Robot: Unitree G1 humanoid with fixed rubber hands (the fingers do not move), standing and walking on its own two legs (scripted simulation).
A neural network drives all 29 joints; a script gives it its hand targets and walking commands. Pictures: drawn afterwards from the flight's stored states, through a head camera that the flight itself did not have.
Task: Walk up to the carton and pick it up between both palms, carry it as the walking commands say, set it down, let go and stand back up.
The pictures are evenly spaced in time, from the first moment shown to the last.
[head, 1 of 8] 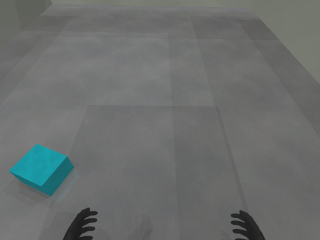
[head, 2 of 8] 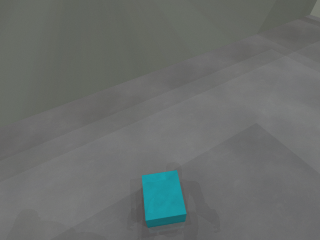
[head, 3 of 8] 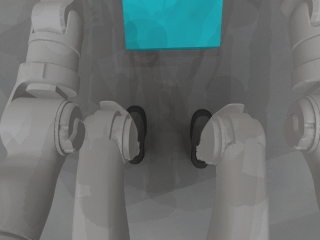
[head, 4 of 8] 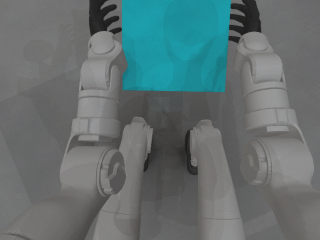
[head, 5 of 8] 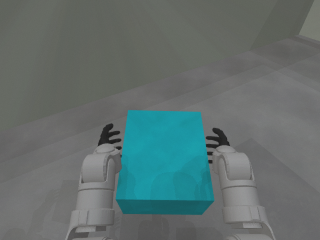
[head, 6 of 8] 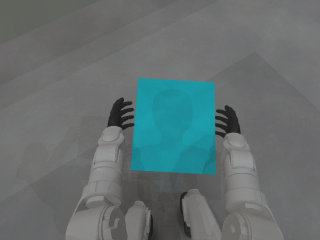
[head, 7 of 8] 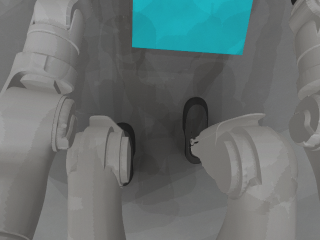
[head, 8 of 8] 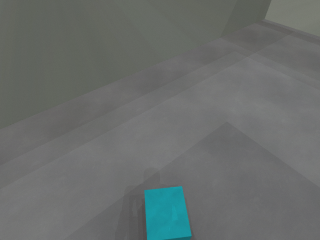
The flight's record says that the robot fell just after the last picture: no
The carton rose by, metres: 0.72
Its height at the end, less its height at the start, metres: +0.00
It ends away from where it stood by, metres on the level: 0.14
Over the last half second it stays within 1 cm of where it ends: yes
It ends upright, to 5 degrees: yes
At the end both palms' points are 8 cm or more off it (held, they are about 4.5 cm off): yes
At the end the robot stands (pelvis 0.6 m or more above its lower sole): yes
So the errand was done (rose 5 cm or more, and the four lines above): yes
